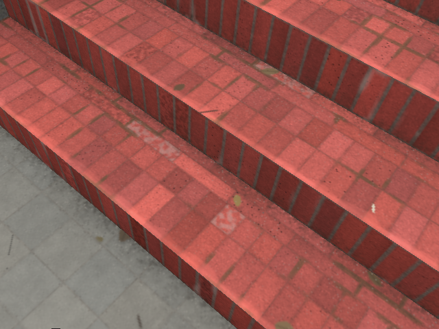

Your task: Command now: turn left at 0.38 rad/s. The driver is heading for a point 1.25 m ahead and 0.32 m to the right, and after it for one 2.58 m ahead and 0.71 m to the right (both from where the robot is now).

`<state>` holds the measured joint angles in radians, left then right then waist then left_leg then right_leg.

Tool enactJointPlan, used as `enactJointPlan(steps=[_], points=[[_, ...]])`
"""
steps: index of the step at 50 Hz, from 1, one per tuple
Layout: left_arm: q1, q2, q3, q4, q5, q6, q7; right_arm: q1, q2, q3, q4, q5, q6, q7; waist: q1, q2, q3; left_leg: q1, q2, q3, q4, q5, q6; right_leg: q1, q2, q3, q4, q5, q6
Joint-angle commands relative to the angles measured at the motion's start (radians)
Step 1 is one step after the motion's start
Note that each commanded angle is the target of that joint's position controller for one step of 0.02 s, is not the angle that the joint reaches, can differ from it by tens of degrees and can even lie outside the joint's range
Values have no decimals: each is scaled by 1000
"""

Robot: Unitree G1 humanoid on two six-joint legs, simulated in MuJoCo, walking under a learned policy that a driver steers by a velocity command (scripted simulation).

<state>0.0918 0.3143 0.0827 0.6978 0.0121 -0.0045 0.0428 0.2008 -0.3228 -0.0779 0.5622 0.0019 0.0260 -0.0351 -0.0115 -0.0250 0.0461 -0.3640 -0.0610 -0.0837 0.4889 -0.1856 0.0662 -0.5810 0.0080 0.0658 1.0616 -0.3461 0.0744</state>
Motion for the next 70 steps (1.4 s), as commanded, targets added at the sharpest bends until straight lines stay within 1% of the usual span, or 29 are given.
enactJointPlan(steps=[1, 5, 8, 11, 13, 15, 16, 17, 20, 23, 27, 28, 29, 30, 32, 34, 36, 39, 43, 47, 48, 49, 50, 51, 52, 54, 56, 67, 70], points=[[45, 42, 1, -18, -4, 0, -4, -60, -99, -20, -78, -11, -13, -12, 7, 135, -213, 180, 231, -175, -125, 266, 136, 54, -35, -8, -85, 68, 25], [50, 16, -20, -8, -8, 2, -21, -75, -14, 25, -33, -49, -23, 15, -18, 169, -156, 68, 225, -129, -174, 20, 143, 247, -82, -37, -268, 65, 16], [22, 95, -3, -39, -26, -5, -24, -92, -99, 3, -10, -44, -21, 19, -32, 172, -48, 85, 259, -168, -172, -59, 162, 202, -60, -72, -342, -11, -20], [76, 101, -2, -40, -25, -18, -30, -87, -119, -7, 3, -15, -9, 1, -5, 118, -54, 183, 271, -149, -83, 167, 141, 207, -43, -91, -484, 85, -57], [116, 159, 14, -47, -19, -21, -27, -70, -92, -8, -7, -21, -14, -11, -17, -14, -90, 170, 176, -45, 67, 143, 58, 272, -119, 61, -530, 464, -123], [149, 199, 34, -52, -23, -23, -20, -191, -48, -4, -62, -39, -19, -17, 22, -230, -67, -37, -46, 104, 303, -99, -61, 346, -272, 418, -685, 533, -307], [205, 187, 35, -44, -3, -30, -14, -240, -30, -3, -81, -26, -20, -16, 68, -268, -84, -187, -78, 44, 480, -399, -76, 455, -339, 529, -740, 572, -376], [215, 190, 38, -42, 1, -41, -13, -214, -31, -7, -73, -14, -19, -10, 60, -198, -112, -232, -59, -21, 621, -458, -84, 502, -334, 513, -728, 608, -382], [92, 171, 47, -73, -45, -20, 6, -186, -14, -6, -54, -15, -22, 1, 3, -74, -135, -230, -10, -32, 446, -314, -110, 528, -212, 353, -671, 570, -252], [75, 168, 56, -99, -37, 22, 21, -175, 29, 5, -42, 2, -35, 19, 15, -117, -180, -83, -54, 12, 250, -227, -128, 476, -157, 345, -649, 560, -229], [17, 143, 53, -143, -60, 34, 12, -18, -34, -23, 17, 14, -43, 29, -37, -164, -185, 192, -43, 40, -137, 8, -99, 323, -92, 386, -609, 327, -172], [52, 98, 39, -144, -50, 34, 9, 24, -84, -41, 27, 5, -40, 22, -27, -73, -197, 358, 97, -70, -177, 34, -47, 160, -32, 339, -495, 63, -121], [137, 15, 20, -142, -28, 32, 0, -22, -163, -49, -7, -22, -26, 11, 41, 227, -193, 432, 366, -372, -196, 133, 85, -69, 120, 148, -205, -291, -56], [132, 118, 44, -167, -22, 13, -5, -46, -157, -46, -17, -68, -37, 23, 48, 285, -152, 274, 501, -518, -258, 151, 198, -119, 33, 132, -7, -290, -16], [132, 206, 73, -119, -30, 24, -7, -167, -61, -22, -41, -48, -54, 11, 74, 116, -61, 171, 356, -261, -243, 64, 146, -87, -38, 86, 153, -117, 15], [135, 156, 64, -112, -29, 41, -8, -179, -56, -15, -42, -24, -54, -12, 59, 97, -50, 172, 286, -103, -220, 150, 116, -110, -53, 50, 252, -8, 39], [71, 112, 45, -147, -33, 38, -13, -112, -61, -11, -21, -32, -51, -27, 17, 108, -54, 211, 275, -17, -218, 229, 137, -143, -73, 2, 225, 44, 59], [-12, 48, 10, -190, -10, 26, -7, 14, -82, -14, 22, -32, -42, -18, -31, 96, -122, 324, 311, -64, -191, 419, 206, -104, -43, 29, 80, -42, 65], [26, -19, -26, -143, 13, 23, -6, -73, -39, 7, 30, -7, -54, 24, 13, 144, -153, 227, 259, -14, -180, 386, 177, 223, -41, -24, -338, -80, 33], [48, 98, 10, -121, -10, 21, 8, 3, -142, -28, 65, 36, -57, 38, 10, 203, -102, 197, 248, -117, -105, 429, 124, 411, 18, -41, -733, 191, -46], [94, 116, 13, -123, -8, 19, 14, -5, -105, -14, 57, 32, -65, 36, 32, 160, -177, 109, 228, -121, -82, 242, 72, 565, -56, 9, -733, 229, -83], [183, 160, 22, -118, 5, 24, 20, -37, -19, 13, 31, 13, -77, 41, 57, 10, -255, -97, 144, -49, 66, -91, 8, 771, -220, 133, -665, 325, -160], [226, 207, 50, -65, 7, 30, 9, -56, -1, 15, 11, 33, -80, 36, 89, -222, -200, -317, 30, 132, 234, -353, -47, 714, -354, 268, -757, -63, -293], [239, 173, 45, -86, 5, 4, 0, -117, -71, -3, -13, 34, -80, 33, 137, -198, -122, -424, 100, 73, 466, -376, -65, 655, -416, 381, -868, -303, -338], [190, 129, 30, -85, 4, -25, 0, -104, -95, -21, -16, 37, -72, 34, 96, -194, -80, -483, 126, 38, 599, -333, -61, 627, -405, 369, -890, -331, -301], [113, 72, 15, -87, -21, -65, -1, -35, -78, -24, 6, 20, -50, 34, 42, -162, -41, -534, 154, 8, 696, -204, -83, 606, -349, 239, -904, -223, -235], [115, 58, 11, -77, -9, -87, -1, -41, -35, -12, 4, 16, -51, 38, 36, -116, -24, -520, 166, 24, 741, -89, -99, 561, -321, 113, -921, -69, -211], [119, 185, 56, -41, -13, -83, -40, -111, -36, 15, -66, 36, -29, 73, 12, -80, 43, -237, 190, 172, 404, -153, -22, 496, -320, -239, -855, 243, -157], [91, 173, 44, -55, -27, -64, -37, 313, -176, -68, 67, 39, -36, 61, -211, 20, -185, 342, -50, 307, 222, -95, 75, 365, -226, -338, -172, 888, -107]])
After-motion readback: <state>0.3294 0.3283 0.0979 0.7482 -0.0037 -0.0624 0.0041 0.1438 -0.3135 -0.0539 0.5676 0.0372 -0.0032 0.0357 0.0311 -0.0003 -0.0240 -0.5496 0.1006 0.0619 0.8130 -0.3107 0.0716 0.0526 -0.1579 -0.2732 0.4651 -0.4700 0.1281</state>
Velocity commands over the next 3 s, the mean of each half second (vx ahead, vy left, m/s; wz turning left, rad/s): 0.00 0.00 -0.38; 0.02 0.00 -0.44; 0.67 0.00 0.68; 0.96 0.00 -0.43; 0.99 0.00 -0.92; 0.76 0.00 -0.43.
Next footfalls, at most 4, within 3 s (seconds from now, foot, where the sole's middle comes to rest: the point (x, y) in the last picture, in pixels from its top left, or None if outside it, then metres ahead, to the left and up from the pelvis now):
0.24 right None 0.05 -0.14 -0.78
0.56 left None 0.11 0.10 -0.78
0.96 right None -0.03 -0.11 -0.78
1.40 left None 0.27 0.15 -0.78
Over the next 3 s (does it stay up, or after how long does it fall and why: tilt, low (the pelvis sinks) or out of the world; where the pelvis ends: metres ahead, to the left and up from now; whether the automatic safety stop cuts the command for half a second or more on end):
stays up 1.24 -0.25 0.51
